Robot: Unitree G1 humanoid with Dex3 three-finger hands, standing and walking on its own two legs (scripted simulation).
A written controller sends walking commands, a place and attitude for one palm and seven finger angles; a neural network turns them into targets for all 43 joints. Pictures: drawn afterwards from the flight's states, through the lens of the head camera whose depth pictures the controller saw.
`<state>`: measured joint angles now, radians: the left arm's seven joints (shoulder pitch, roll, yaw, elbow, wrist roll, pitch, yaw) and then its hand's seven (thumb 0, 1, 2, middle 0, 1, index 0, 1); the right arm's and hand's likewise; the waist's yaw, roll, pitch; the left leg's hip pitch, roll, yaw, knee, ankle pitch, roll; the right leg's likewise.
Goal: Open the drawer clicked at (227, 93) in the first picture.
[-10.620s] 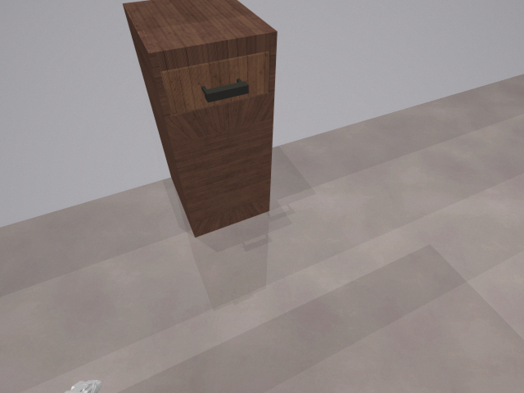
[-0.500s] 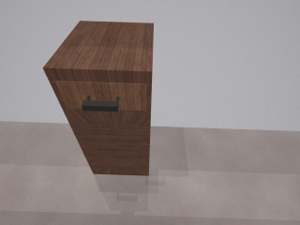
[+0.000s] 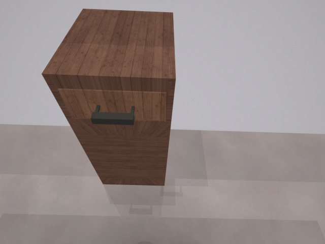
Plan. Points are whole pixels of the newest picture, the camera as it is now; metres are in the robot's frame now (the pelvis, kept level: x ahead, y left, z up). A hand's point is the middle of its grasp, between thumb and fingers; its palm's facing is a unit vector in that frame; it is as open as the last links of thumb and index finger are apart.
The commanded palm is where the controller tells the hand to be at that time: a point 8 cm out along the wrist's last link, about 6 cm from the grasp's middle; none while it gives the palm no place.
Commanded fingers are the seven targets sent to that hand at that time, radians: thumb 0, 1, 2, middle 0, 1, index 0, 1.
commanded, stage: come to a stop and stand still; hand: left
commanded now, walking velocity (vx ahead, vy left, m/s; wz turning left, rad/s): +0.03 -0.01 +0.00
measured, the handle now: (114, 113) +0.50 +0.20 -0.03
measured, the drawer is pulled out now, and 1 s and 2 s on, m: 0.00 0.00 0.00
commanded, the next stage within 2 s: look again from close up in 0.52 s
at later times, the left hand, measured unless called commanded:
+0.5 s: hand out of the picture -0.03 +0.12 -0.17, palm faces +0.07 -0.98 -0.17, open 7.3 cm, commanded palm none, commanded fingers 0.00 0.90 0.90 -0.20 -0.30 -0.20 -0.30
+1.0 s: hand out of the picture -0.01 +0.17 -0.17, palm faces +0.05 -0.98 -0.18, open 7.4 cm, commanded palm none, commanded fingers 0.00 0.90 0.90 -0.20 -0.30 -0.20 -0.30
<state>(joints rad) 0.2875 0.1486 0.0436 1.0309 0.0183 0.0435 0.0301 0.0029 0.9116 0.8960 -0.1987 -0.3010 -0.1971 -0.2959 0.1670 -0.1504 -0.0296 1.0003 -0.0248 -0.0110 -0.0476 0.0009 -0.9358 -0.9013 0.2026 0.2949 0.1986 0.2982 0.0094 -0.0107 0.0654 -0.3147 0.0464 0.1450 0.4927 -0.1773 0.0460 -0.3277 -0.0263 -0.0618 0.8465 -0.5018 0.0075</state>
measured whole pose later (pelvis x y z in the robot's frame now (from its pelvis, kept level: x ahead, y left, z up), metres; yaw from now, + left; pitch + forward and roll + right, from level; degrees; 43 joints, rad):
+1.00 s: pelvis -0.03 +0.00 +0.00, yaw +0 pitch -2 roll -1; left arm 0.33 0.16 0.00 1.01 0.01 0.00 0.04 0.00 0.91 0.90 -0.20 -0.30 -0.20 -0.30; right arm 0.30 -0.16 0.00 1.03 -0.02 0.00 -0.02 0.00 -0.92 -0.90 0.20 0.29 0.20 0.30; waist 0.00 -0.01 -0.02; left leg -0.23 -0.01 0.05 0.53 -0.26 0.04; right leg -0.19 -0.02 -0.07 0.49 -0.26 0.01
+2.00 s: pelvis +0.00 +0.02 +0.00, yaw +1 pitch +1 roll +0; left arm 0.15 0.23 0.02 0.92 -0.01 0.01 0.04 0.10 -0.47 0.31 -0.15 -0.30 -0.15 -0.30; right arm 0.32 -0.22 0.01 1.02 -0.03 -0.01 -0.02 0.00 -0.91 -0.90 0.20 0.29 0.20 0.30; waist -0.04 -0.05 0.02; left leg -0.24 -0.05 0.04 0.53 -0.30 0.07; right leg -0.23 0.05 0.04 0.53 -0.31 -0.02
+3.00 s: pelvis +0.00 +0.02 +0.00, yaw +2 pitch -2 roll +0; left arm 0.22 0.30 -0.02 1.05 -0.01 0.00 0.05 0.01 -0.54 0.29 -0.16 -0.30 -0.15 -0.30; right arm 0.26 -0.20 0.04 1.06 -0.02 0.02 0.00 0.00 -0.92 -0.90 0.20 0.29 0.20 0.30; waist -0.02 0.06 0.02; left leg -0.16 -0.07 0.04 0.45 -0.27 0.07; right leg -0.15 0.04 0.03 0.47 -0.28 -0.02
